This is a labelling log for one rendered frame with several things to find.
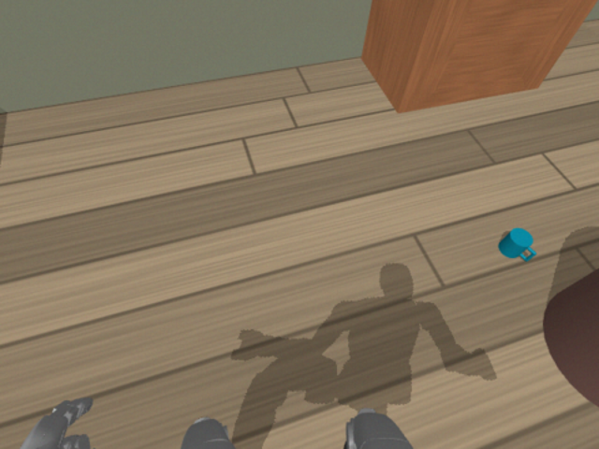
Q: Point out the mug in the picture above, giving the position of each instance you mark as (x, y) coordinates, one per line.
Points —
(515, 243)

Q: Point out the left robot hand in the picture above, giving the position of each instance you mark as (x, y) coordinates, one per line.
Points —
(49, 432)

